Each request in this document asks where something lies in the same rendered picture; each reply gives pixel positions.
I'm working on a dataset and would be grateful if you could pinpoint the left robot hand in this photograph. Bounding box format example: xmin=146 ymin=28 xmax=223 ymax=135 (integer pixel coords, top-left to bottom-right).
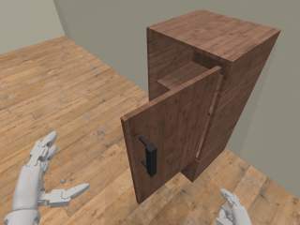
xmin=11 ymin=131 xmax=90 ymax=212

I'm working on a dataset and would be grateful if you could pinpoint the handle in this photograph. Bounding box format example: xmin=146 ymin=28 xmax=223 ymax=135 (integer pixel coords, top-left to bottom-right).
xmin=139 ymin=136 xmax=158 ymax=177

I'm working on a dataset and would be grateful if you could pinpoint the cupboard door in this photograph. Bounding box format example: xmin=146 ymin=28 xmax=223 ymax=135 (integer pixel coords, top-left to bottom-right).
xmin=120 ymin=66 xmax=222 ymax=205

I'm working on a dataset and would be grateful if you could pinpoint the robot left forearm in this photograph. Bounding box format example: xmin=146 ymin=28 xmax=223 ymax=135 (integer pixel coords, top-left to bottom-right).
xmin=3 ymin=208 xmax=41 ymax=225

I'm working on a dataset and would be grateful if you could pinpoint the right robot hand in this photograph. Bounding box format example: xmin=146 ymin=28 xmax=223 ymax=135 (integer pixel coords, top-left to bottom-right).
xmin=216 ymin=188 xmax=252 ymax=225

